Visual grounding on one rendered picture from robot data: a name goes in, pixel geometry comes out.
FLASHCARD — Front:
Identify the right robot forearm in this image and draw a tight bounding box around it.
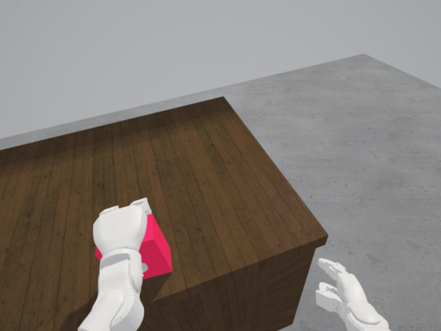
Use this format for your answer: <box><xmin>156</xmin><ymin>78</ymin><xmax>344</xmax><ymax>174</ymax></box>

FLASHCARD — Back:
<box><xmin>345</xmin><ymin>300</ymin><xmax>390</xmax><ymax>331</ymax></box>

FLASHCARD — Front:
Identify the sponge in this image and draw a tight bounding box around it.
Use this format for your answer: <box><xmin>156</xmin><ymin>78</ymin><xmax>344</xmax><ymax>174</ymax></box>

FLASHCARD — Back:
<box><xmin>95</xmin><ymin>214</ymin><xmax>172</xmax><ymax>279</ymax></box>

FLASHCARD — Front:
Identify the robot right hand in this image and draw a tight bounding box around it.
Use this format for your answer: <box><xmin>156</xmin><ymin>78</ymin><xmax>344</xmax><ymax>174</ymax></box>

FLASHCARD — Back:
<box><xmin>316</xmin><ymin>259</ymin><xmax>367</xmax><ymax>322</ymax></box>

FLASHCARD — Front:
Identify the table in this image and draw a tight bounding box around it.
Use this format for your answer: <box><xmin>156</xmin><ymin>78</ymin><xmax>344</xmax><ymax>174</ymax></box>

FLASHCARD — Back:
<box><xmin>0</xmin><ymin>97</ymin><xmax>329</xmax><ymax>331</ymax></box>

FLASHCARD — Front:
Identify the left robot forearm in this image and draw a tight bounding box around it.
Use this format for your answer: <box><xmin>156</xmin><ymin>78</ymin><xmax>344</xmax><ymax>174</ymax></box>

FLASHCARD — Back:
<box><xmin>78</xmin><ymin>248</ymin><xmax>144</xmax><ymax>331</ymax></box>

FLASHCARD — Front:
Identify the robot left hand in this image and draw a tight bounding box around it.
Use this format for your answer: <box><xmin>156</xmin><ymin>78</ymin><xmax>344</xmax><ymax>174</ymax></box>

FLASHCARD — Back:
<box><xmin>93</xmin><ymin>198</ymin><xmax>152</xmax><ymax>277</ymax></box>

